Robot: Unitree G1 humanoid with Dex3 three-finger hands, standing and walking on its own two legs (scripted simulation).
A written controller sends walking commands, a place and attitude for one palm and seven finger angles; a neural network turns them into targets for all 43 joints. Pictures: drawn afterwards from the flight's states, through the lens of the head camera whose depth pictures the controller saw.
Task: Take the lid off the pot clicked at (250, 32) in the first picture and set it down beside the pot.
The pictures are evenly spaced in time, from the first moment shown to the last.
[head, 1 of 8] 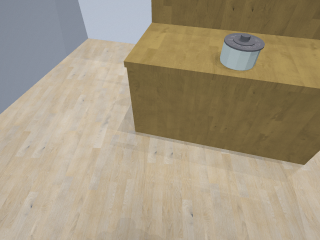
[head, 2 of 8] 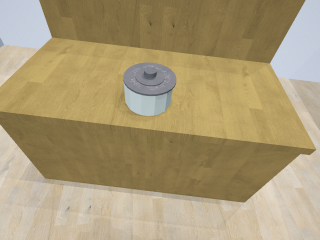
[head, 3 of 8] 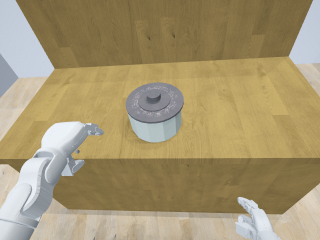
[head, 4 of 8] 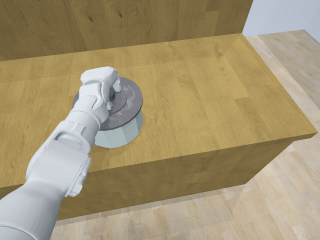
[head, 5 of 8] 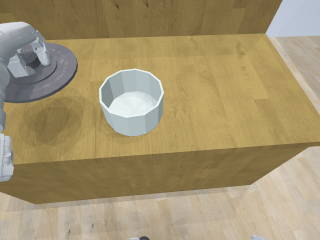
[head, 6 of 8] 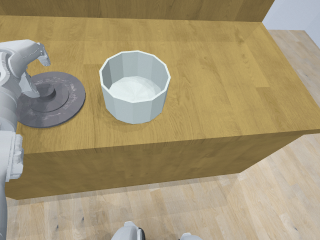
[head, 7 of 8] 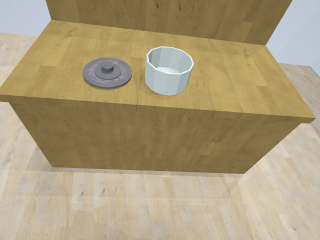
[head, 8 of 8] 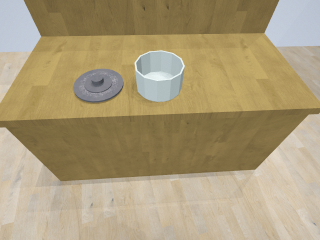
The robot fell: no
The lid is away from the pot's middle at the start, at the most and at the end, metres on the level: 0.00 0.26 0.26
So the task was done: yes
